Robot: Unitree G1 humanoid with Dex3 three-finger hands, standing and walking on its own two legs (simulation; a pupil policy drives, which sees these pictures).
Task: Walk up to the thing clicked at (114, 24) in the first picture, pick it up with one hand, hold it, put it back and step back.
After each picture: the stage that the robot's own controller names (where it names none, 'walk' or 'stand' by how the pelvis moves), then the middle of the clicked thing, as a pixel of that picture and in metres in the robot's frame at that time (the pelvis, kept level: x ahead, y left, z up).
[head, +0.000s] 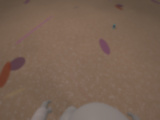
stand; (114, 26) +2.28 -0.60 -0.72
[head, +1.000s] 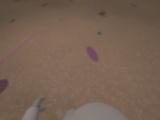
walk; (99, 32) +2.20 -0.09 -0.69
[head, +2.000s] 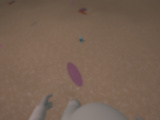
walk; (80, 39) +1.54 +0.31 -0.71
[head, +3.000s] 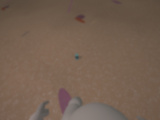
walk; (76, 56) +1.04 +0.33 -0.72
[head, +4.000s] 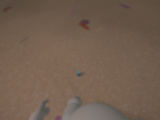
walk; (78, 73) +0.68 +0.22 -0.72
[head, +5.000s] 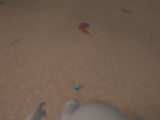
walk; (76, 87) +0.45 +0.17 -0.71
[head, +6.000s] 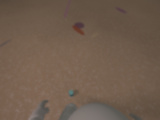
stand; (71, 93) +0.33 +0.19 -0.71
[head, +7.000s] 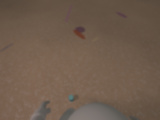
stand; (71, 98) +0.31 +0.19 -0.72
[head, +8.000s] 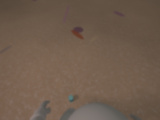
stand; (71, 98) +0.30 +0.21 -0.72
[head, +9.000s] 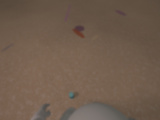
stand; (71, 95) +0.34 +0.21 -0.72
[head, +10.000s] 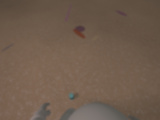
stand; (71, 96) +0.32 +0.21 -0.73
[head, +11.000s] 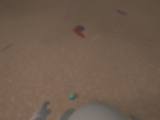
go down; (71, 96) +0.32 +0.20 -0.73
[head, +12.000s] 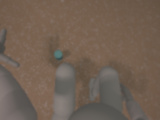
go down; (58, 55) +0.41 +0.22 -0.30
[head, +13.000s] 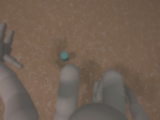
approach; (64, 57) +0.41 +0.21 -0.30
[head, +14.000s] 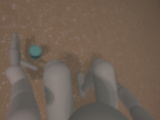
close in; (35, 52) +0.40 +0.25 -0.22
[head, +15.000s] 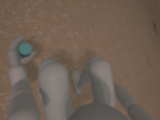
close; (25, 51) +0.40 +0.26 -0.22
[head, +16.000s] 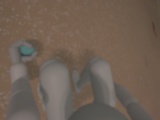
lift; (26, 51) +0.39 +0.26 -0.23
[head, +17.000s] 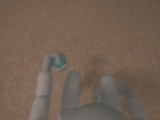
lift; (60, 63) +0.33 +0.21 -0.03
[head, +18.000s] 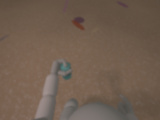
hold; (66, 71) +0.31 +0.17 +0.00
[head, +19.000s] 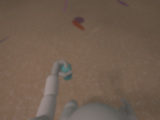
hold; (66, 72) +0.31 +0.17 -0.02
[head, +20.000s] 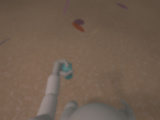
crouch; (67, 71) +0.32 +0.16 -0.01
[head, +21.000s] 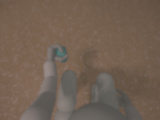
crouch; (62, 55) +0.41 +0.19 -0.10
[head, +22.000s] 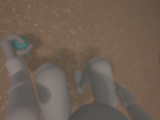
lower; (22, 46) +0.42 +0.27 -0.23
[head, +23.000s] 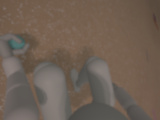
lower; (18, 46) +0.43 +0.28 -0.23
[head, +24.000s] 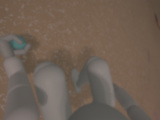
lower; (19, 46) +0.43 +0.28 -0.22
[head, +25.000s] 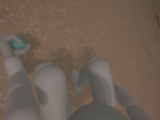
lower; (20, 46) +0.42 +0.28 -0.22
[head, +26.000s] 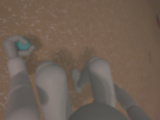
loosen; (23, 47) +0.42 +0.26 -0.22
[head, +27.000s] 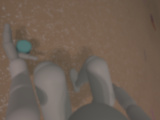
withdraw; (23, 49) +0.41 +0.25 -0.23
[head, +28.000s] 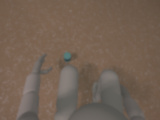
walk; (67, 57) +0.44 +0.19 -0.31
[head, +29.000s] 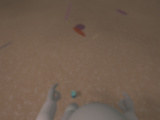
stand; (73, 94) +0.36 +0.16 -0.66
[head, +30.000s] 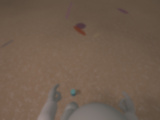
stand; (73, 92) +0.37 +0.17 -0.67
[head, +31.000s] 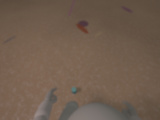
stand; (74, 90) +0.37 +0.17 -0.68
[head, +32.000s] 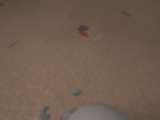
walk; (75, 92) +0.38 +0.17 -0.72
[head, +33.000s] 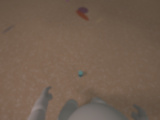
walk; (80, 74) +0.53 +0.08 -0.70
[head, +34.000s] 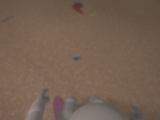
walk; (75, 57) +0.82 +0.18 -0.71
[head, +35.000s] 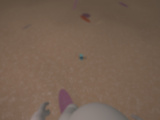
stand; (81, 57) +1.01 +0.18 -0.71
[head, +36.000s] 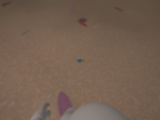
stand; (79, 59) +1.02 +0.20 -0.72
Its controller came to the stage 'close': yes
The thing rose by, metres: 0.71
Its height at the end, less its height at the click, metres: +0.00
